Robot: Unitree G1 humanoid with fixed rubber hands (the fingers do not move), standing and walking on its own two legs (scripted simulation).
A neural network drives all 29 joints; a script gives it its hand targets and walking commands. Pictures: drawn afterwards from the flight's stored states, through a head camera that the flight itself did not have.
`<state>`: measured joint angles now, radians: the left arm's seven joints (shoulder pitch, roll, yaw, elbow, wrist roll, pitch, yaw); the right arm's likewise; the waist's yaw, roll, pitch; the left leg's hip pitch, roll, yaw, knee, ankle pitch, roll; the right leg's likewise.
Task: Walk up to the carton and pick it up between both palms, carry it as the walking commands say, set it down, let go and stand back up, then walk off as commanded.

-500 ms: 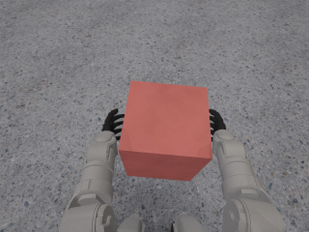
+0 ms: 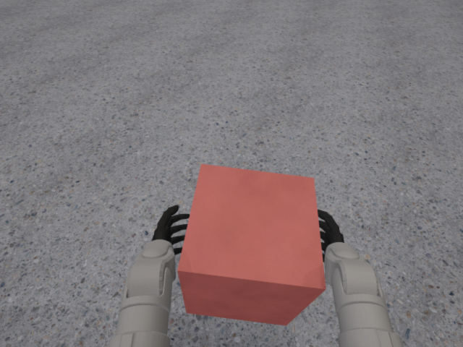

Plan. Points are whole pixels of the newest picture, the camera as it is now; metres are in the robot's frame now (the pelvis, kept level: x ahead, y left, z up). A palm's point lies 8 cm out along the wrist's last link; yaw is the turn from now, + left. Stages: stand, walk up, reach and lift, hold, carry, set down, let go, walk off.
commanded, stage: reach and lift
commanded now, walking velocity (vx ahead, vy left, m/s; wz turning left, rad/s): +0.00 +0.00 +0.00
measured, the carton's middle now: (246, 249) +0.31 -0.01 -0.03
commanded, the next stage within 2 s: hold in 1.20 s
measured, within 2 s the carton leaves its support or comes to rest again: neither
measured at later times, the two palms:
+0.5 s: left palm (155, 252) +0.27 +0.15 +0.04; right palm (333, 250) +0.27 -0.16 +0.04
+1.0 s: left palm (156, 257) +0.27 +0.14 +0.03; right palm (335, 253) +0.27 -0.16 +0.03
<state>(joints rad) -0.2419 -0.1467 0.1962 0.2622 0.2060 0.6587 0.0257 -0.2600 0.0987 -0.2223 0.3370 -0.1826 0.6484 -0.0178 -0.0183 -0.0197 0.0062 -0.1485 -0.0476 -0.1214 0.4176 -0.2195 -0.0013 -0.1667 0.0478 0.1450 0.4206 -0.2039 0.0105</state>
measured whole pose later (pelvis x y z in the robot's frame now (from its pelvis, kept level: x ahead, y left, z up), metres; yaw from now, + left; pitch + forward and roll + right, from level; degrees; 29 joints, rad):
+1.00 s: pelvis -0.02 +0.00 +0.00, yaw +0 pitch -7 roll +0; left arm -0.26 -0.15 0.22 0.23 0.22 0.76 0.02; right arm -0.30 0.09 -0.20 0.34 -0.20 0.76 -0.01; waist 0.01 -0.03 0.02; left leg -0.10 -0.04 -0.12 0.44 -0.22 -0.01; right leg -0.13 0.05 0.14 0.45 -0.20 0.00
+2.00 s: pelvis -0.02 -0.01 +0.00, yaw +0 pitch -7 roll +0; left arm -0.18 -0.14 0.18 0.18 0.20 0.77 0.01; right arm -0.22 0.11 -0.17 0.26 -0.20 0.78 -0.02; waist 0.01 -0.02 0.02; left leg -0.09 -0.04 -0.12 0.44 -0.22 -0.01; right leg -0.12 0.06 0.13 0.46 -0.21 0.00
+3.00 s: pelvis +0.10 -0.01 -0.01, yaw -1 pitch +5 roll -3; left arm -0.21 -0.12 0.10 -0.19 0.08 1.13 0.10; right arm -0.18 0.06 -0.11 -0.19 -0.06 1.16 -0.12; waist -0.01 0.00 -0.17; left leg -0.29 0.08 0.02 0.70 -0.41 0.00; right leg -0.30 -0.02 -0.15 0.42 -0.18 -0.01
